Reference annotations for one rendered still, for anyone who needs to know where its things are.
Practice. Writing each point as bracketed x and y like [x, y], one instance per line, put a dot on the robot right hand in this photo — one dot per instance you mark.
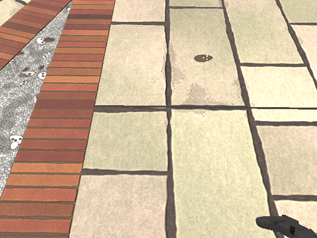
[286, 225]

